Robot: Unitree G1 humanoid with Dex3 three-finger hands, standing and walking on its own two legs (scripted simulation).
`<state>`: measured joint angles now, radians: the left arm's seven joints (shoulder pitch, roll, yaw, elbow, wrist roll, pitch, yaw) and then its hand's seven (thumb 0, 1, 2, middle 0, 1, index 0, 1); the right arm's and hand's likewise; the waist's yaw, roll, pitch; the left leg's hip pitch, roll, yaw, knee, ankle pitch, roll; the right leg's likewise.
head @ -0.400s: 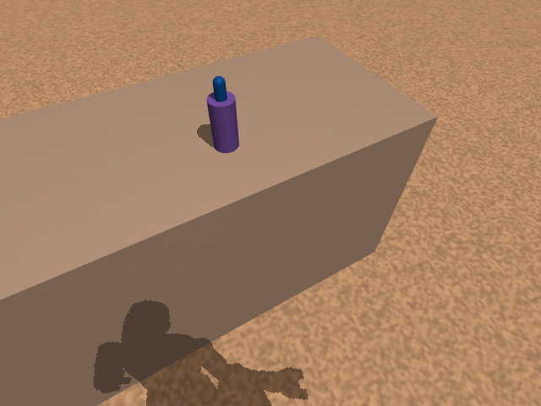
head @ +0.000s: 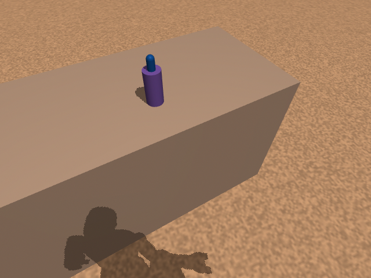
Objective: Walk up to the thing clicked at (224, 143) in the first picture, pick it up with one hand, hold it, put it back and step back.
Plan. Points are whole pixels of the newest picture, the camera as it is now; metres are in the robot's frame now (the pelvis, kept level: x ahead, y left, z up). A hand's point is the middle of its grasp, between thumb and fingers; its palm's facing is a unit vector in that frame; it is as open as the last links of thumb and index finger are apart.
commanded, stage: stand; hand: right
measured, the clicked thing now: (152, 80) +0.71 +0.15 +0.01
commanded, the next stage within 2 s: walk up in 0.72 s
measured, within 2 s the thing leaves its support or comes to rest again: neither
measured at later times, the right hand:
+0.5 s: hand out of the picture +0.07 -0.25 -0.16, palm faces -0.02 +0.94 -0.34, open 7.4 cm
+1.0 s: hand out of the picture +0.13 -0.23 -0.14, palm faces -0.20 +0.89 -0.40, open 7.4 cm
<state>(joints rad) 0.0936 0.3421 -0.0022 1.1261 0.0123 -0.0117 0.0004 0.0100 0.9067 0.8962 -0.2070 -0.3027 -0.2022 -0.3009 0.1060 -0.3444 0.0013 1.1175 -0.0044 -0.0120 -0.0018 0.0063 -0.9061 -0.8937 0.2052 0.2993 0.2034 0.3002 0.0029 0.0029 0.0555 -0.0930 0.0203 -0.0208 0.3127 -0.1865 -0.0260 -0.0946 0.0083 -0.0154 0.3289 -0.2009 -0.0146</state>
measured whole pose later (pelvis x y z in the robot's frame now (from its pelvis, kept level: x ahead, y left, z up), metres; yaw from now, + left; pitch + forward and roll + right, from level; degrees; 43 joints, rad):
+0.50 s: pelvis +0.00 +0.00 +0.00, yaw +0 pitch -2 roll +0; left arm 0.11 0.35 0.00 1.12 0.01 -0.01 0.00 0.01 0.91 0.90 -0.21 -0.30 -0.20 -0.30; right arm 0.11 -0.35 0.00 1.12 0.00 -0.01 0.00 0.01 -0.91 -0.89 0.21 0.30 0.20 0.30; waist 0.00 0.00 0.05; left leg -0.09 0.02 -0.02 0.31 -0.18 -0.03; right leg -0.09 0.01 -0.01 0.32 -0.19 -0.01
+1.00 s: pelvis +0.03 +0.05 -0.02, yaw +10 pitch -3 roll -1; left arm 0.23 0.43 0.10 0.91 0.06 -0.03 -0.04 0.01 0.90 0.90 -0.21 -0.30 -0.20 -0.30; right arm 0.28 -0.42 -0.10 0.92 -0.03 0.01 0.09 0.01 -0.91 -0.89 0.20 0.30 0.20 0.30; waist 0.02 -0.02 0.09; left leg -0.40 0.11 0.01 0.67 -0.28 -0.01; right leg -0.05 -0.10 -0.17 0.48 -0.37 0.02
